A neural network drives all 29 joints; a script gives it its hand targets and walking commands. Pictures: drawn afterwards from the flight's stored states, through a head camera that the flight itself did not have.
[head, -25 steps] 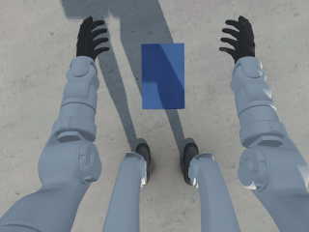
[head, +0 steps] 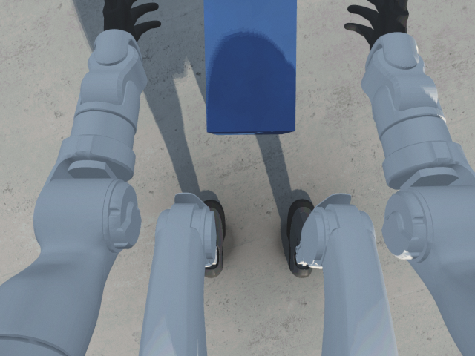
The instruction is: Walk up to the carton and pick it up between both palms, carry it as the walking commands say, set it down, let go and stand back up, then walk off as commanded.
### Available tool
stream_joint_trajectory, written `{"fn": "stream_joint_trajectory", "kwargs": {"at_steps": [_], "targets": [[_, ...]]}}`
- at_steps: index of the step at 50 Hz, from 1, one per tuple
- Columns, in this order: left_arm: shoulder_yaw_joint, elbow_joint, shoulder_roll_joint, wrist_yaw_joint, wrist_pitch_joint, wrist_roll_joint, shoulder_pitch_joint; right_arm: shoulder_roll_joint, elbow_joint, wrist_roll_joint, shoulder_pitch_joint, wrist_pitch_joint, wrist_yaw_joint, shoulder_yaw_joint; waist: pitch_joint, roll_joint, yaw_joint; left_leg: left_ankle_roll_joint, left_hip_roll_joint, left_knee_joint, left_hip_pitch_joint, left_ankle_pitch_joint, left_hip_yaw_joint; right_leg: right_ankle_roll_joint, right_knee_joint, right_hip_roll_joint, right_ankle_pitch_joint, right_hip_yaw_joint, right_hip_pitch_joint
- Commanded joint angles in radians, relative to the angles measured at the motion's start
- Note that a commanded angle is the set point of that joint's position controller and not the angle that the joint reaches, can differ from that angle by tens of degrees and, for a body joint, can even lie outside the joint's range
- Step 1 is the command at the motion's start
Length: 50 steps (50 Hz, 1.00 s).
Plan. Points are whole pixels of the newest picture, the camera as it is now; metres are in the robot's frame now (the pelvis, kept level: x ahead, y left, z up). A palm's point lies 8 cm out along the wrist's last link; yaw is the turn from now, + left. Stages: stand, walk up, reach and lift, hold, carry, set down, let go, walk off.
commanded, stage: reach and lift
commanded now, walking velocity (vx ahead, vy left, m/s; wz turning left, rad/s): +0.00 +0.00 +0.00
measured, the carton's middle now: (249, 74) +0.54 +0.02 -0.38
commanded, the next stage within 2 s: none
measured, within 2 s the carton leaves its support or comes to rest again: neither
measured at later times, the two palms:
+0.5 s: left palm (158, 66) +0.53 +0.19 -0.27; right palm (344, 65) +0.53 -0.15 -0.27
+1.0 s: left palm (166, 71) +0.53 +0.19 -0.31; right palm (338, 68) +0.53 -0.15 -0.31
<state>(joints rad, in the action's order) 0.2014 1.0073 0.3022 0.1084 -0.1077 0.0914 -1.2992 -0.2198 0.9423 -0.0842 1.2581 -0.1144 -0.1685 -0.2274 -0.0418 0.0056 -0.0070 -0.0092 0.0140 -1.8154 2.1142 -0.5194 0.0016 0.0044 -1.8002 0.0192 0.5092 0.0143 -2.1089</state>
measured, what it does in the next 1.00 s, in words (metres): lowers itself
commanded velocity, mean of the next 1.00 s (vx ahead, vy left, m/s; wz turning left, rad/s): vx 0.00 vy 0.00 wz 0.00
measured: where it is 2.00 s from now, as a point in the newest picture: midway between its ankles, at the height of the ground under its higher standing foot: (256, 251)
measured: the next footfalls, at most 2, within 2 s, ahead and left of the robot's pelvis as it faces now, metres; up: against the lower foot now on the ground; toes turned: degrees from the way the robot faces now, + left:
none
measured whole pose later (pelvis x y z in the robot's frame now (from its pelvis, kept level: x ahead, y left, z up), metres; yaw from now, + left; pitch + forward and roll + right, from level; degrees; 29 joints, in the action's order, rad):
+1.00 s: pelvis -0.01 +0.00 -0.12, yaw +0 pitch +36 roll -1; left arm -0.02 1.24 0.39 0.10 0.00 0.29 -1.54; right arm -0.33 1.23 -0.29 1.54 0.00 -0.15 0.00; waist -0.43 0.02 -0.02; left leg -0.01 0.02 -2.25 2.30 -0.58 0.00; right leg 0.01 -2.23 0.01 0.56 0.00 -2.30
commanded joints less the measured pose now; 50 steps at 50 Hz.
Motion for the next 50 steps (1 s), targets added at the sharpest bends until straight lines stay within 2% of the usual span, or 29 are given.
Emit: {"fn": "stream_joint_trajectory", "kwargs": {"at_steps": [1, 6, 26, 34, 36, 38, 42, 50], "targets": [[-0.007, -0.061, 0.11, 0.003, 0.026, 0.016, -0.277, -0.098, -0.062, -0.014, 0.271, 0.029, -0.002, 0.012, 1.085, -0.018, -0.006, 0.04, -0.085, 0.104, -0.546, 0.267, 0.032, 0.03, 0.063, -0.098, -0.254, 0.033, 0.563], [-0.032, -0.008, 0.117, 0.004, 0.043, 0.039, -0.299, -0.113, -0.005, -0.034, 0.297, 0.049, 0.001, 0.031, 1.037, -0.016, -0.002, 0.038, -0.079, 0.037, -0.504, 0.264, 0.022, 0.029, -0.009, -0.088, -0.251, 0.027, 0.511], [-0.17, 0.089, 0.174, 0.006, 0.102, 0.163, -0.436, -0.184, 0.133, -0.157, 0.443, 0.112, 0.009, 0.152, 0.939, -0.022, -0.004, 0.041, -0.046, -0.176, -0.454, 0.293, -0.012, 0.025, -0.227, -0.061, -0.278, -0.005, 0.428], [-0.202, 0.141, 0.204, -0.003, 0.119, 0.189, -0.5, -0.205, 0.19, -0.197, 0.512, 0.134, 0.013, 0.194, 0.885, -0.017, -0.012, 0.037, -0.031, -0.244, -0.426, 0.29, -0.017, 0.025, -0.288, -0.052, -0.275, -0.012, 0.419], [-0.207, 0.131, 0.212, -0.001, 0.123, 0.202, -0.51, -0.197, 0.191, -0.212, 0.521, 0.136, 0.01, 0.215, 0.914, -0.004, -0.027, 0.036, -0.03, -0.254, -0.427, 0.296, -0.009, 0.025, -0.298, -0.052, -0.286, -0.01, 0.456], [-0.218, 0.123, 0.217, -0.001, 0.126, 0.208, -0.521, -0.185, 0.196, -0.216, 0.523, 0.132, 0.01, 0.224, 0.909, 0.001, -0.023, 0.033, -0.027, -0.257, -0.436, 0.299, -0.012, 0.025, -0.3, -0.053, -0.287, -0.008, 0.455], [-0.208, 0.132, 0.21, 0.0, 0.129, 0.199, -0.484, -0.179, 0.206, -0.223, 0.494, 0.131, 0.017, 0.228, 0.877, -0.015, -0.043, 0.034, -0.027, -0.269, -0.434, 0.323, -0.006, 0.025, -0.306, -0.06, -0.305, -0.013, 0.438], [-0.213, 0.157, 0.178, -0.007, 0.124, 0.2, -0.486, -0.181, 0.21, -0.2, 0.497, 0.131, 0.015, 0.209, 0.824, -0.013, -0.019, 0.033, -0.032, -0.259, -0.403, 0.29, -0.008, 0.026, -0.294, -0.063, -0.273, -0.011, 0.405]]}}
